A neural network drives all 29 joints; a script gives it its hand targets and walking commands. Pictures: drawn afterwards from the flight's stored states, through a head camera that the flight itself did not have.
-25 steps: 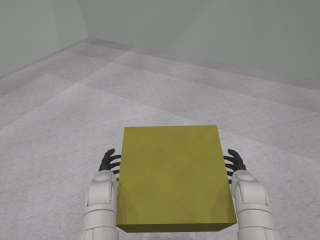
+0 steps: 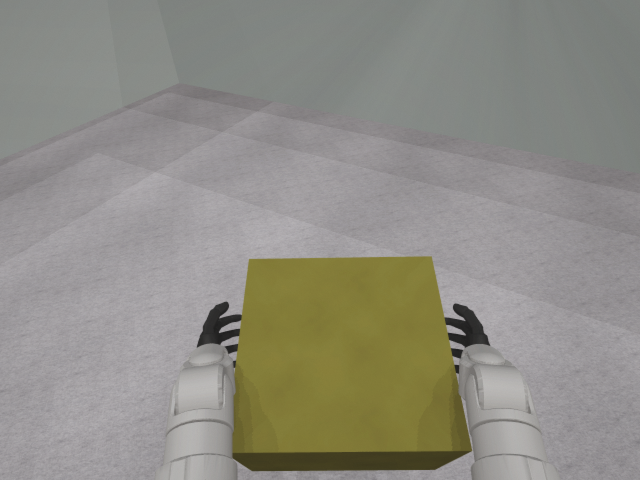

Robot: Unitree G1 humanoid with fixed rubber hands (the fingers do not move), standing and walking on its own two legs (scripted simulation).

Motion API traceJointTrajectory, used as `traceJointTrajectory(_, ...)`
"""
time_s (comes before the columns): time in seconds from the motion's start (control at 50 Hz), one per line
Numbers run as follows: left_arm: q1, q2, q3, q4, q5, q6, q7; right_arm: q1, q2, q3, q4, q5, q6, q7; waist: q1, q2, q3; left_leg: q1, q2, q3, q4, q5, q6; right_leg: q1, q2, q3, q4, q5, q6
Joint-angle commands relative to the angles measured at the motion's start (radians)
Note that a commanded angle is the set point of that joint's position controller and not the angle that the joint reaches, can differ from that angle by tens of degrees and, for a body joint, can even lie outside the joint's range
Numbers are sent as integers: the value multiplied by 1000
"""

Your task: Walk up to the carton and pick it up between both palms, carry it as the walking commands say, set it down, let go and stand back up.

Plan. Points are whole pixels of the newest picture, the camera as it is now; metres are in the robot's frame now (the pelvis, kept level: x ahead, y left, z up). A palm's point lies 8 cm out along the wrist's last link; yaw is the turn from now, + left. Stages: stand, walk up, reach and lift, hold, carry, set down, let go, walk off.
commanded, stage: hold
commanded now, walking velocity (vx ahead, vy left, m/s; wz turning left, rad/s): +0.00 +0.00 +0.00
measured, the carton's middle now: (341, 364) +0.30 +0.00 -0.03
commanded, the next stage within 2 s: carry in 0.78 s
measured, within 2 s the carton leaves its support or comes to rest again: neither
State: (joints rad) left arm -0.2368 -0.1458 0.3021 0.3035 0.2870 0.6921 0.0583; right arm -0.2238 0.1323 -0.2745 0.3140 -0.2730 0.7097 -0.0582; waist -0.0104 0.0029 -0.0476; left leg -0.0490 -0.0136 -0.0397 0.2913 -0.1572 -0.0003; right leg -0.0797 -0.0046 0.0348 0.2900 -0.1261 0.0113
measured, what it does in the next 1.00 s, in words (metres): stands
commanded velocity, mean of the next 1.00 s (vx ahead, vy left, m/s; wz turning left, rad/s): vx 0.00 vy -0.05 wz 0.16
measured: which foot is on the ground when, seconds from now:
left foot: down 0.00-1.00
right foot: down 0.00-1.00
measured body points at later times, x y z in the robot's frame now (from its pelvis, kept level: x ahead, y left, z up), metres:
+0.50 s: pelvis +0.00 +0.00 +0.00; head -0.06 +0.00 +0.45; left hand +0.28 +0.17 +0.03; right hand +0.28 -0.18 +0.02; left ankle +0.01 +0.12 -0.75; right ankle +0.03 -0.13 -0.75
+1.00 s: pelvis -0.02 -0.02 -0.02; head -0.05 -0.01 +0.43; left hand +0.27 +0.18 +0.03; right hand +0.28 -0.17 +0.02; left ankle +0.01 +0.12 -0.75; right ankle +0.02 -0.13 -0.75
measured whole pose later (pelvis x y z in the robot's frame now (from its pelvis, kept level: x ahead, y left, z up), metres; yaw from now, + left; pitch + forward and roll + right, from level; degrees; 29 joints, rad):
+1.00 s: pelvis -0.02 -0.02 -0.02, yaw +3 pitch +1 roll -1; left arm -0.27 -0.07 0.21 0.12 0.15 0.83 0.10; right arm -0.21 0.12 -0.19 0.08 -0.15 0.85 -0.14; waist 0.00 0.02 -0.08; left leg -0.37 0.00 -0.11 0.64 -0.28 -0.03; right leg -0.37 0.01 -0.07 0.61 -0.32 0.01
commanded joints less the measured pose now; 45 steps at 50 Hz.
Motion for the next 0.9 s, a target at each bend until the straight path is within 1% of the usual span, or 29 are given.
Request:
traceJointTrajectory(0.0, -567, -972, -613, -43, -305, -42, -404, -673, 866, 626, -144, 311, -64, 431, 14, 16, -323, 16, -72, -16, -34, 203, -7, 131, 86, 19, -10, 146, -18)
traceJointTrajectory(0.02, -569, -966, -632, -64, -320, -43, -404, -648, 875, 633, -136, 310, -63, 431, 6, -27, -325, 27, -78, -16, -31, 239, -5, 134, 94, 9, -12, 171, -10)
traceJointTrajectory(0.04, -558, -969, -631, -65, -317, -40, -400, -647, 877, 638, -157, 310, -62, 429, 10, -1, -333, 38, -79, -16, -28, 237, -9, 133, 86, 14, -11, 178, -12)
traceJointTrajectory(0.06, -575, -964, -641, -92, -325, -45, -401, -639, 888, 642, -168, 307, -64, 428, 5, -44, -373, 53, -75, -16, -29, 252, -10, 138, 95, 10, -10, 195, -7)
traceJointTrajectory(0.12, -549, -968, -648, -100, -326, -48, -401, -613, 879, 647, -155, 308, -57, 422, -2, 2, -369, 48, -80, -16, -20, 268, -12, 159, 89, 21, -7, 198, -10)
traceJointTrajectory(0.14, -567, -949, -632, -88, -317, -47, -399, -623, 877, 627, -123, 299, -54, 424, 8, -23, -311, 25, -73, -19, -31, 225, -9, 132, 92, 14, -14, 160, -9)
traceJointTrajectory(0.16, -580, -953, -635, -78, -324, -44, -401, -626, 888, 627, -137, 301, -60, 423, 0, 7, -299, 8, -77, -8, -31, 181, -12, 121, 86, 20, -11, 129, -15)
traceJointTrajectory(0.22, -554, -952, -613, -50, -296, -43, -405, -655, 864, 616, -141, 293, -63, 430, 14, -1, -298, 13, -74, -8, -35, 153, -9, 117, 88, 22, -14, 93, -18)
traceJointTrajectory(0.24, -584, -950, -614, -38, -294, -38, -405, -652, 859, 597, -96, 292, -62, 433, 0, 40, -262, -15, -74, -5, -43, 110, -13, 109, 82, 23, -18, 58, -22)
traceJointTrajectory(0.3, -579, -955, -645, -95, -320, -48, -408, -634, 895, 642, -138, 307, -58, 429, 16, -15, -312, 7, -80, -10, -29, 193, -6, 134, 88, 15, -10, 133, -11)
traceJointTrajectory(0.34, -593, -965, -660, -115, -330, -48, -403, -614, 884, 620, -123, 297, -58, 431, -13, 16, -352, 46, -68, -15, -30, 227, -17, 138, 90, 21, -9, 149, -17)
traceJointTrajectory(0.38, -573, -959, -650, -88, -321, -47, -403, -632, 888, 634, -137, 306, -69, 424, 10, 30, -318, -6, -83, -7, -37, 212, -11, 157, 80, 24, -6, 175, -12)
traceJointTrajectory(0.4, -581, -957, -656, -98, -326, -47, -401, -622, 886, 632, -136, 303, -66, 425, -8, 3, -327, 17, -75, -12, -31, 225, -14, 148, 87, 16, -6, 172, -12)
traceJointTrajectory(0.42, -570, -948, -638, -97, -311, -53, -401, -632, 889, 634, -134, 303, -62, 422, 13, -8, -352, 36, -73, -12, -27, 230, -11, 148, 85, 26, -13, 162, -11)
traceJointTrajectory(0.44, -547, -956, -641, -63, -312, -41, -405, -616, 872, 624, -133, 294, -62, 424, 6, 22, -293, 13, -79, -7, -39, 200, -17, 131, 86, 21, -20, 138, -16)
traceJointTrajectory(0.48, -567, -946, -623, -72, -311, -43, -406, -613, 877, 613, -110, 286, -54, 426, 4, -24, -282, 5, -77, -10, -43, 166, -8, 133, 81, 19, -21, 113, -10)
traceJointTrajectory(0.5, -570, -943, -611, -59, -299, -45, -410, -637, 880, 609, -110, 283, -54, 427, 14, 3, -263, -21, -86, 2, -50, 107, -5, 134, 78, 24, -25, 66, -12)
traceJointTrajectory(0.52, -558, -954, -618, -59, -311, -48, -411, -646, 878, 614, -140, 283, -59, 426, -1, -41, -270, 21, -78, -7, -40, 143, -1, 84, 81, 20, -25, 82, -12)
traceJointTrajectory(0.54, -575, -951, -609, -42, -302, -49, -418, -682, 904, 628, -136, 289, -61, 426, 23, -52, -275, 2, -84, 1, -38, 97, 2, 95, 85, 13, -30, 30, -7)
traceJointTrajectory(0.56, -596, -941, -626, -72, -319, -52, -418, -625, 892, 609, -100, 287, -56, 428, 7, -19, -263, -3, -79, 0, -38, 116, -1, 98, 79, 23, -26, 53, -16)
traceJointTrajectory(0.6, -599, -943, -630, -86, -317, -55, -420, -649, 916, 633, -118, 302, -66, 428, 17, 0, -337, -19, -82, 4, -32, 136, -5, 171, 78, 24, -10, 95, -11)
traceJointTrajectory(0.62, -598, -954, -635, -81, -327, -59, -421, -650, 902, 635, -128, 296, -66, 425, 1, -26, -327, 14, -85, -2, -27, 172, 0, 122, 80, 19, -15, 125, -2)
traceJointTrajectory(0.7, -613, -948, -631, -69, -310, -58, -423, -625, 923, 607, -64, 282, -63, 434, -3, -16, -318, 11, -78, -5, -35, 124, -7, 127, 79, 23, -27, 75, -12)
traceJointTrajectory(0.72, -605, -955, -633, -48, -317, -51, -427, -629, 899, 607, -73, 285, -67, 432, -4, 30, -291, 11, -83, 2, -33, 119, -13, 104, 76, 17, -23, 69, -18)
traceJointTrajectory(0.74, -583, -951, -617, -44, -305, -55, -424, -652, 906, 622, -98, 286, -67, 432, 6, -10, -316, 22, -78, -4, -33, 135, -10, 109, 82, 14, -24, 75, -11)
traceJointTrajectory(0.76, -638, -963, -703, -75, -326, -50, -401, -684, 940, 665, -128, 329, -69, 410, 20, -41, -297, -80, 137, -39, 148, 212, 30, 6, -136, -26, 135, 101, -23)
traceJointTrajectory(0.82, -656, -960, -729, -148, -381, -22, -357, -660, 928, 687, -166, 369, -32, 389, 12, 37, -380, -99, 208, -126, 224, 380, 70, -112, -114, -16, 275, 137, -23)
traceJointTrajectory(0.86, -629, -959, -782, -208, -427, 28, -342, -675, 901, 745, -272, 422, 6, 375, 5, 146, -417, -97, 284, -259, 218, 438, 110, -219, -70, -58, 375, -20, 9)
traceJointTrajectory(0.88, -652, -970, -810, -253, -456, 57, -337, -681, 903, 771, -324, 435, 33, 358, 5, 205, -412, -98, 313, -316, 204, 416, 132, -271, -40, -75, 372, -187, 21)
